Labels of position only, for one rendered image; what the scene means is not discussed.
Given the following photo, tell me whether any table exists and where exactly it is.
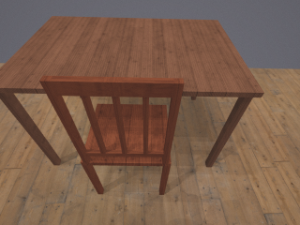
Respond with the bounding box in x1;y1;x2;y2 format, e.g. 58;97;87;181
0;16;264;168

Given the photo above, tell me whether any chair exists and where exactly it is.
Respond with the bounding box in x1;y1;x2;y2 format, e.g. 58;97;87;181
39;75;185;195

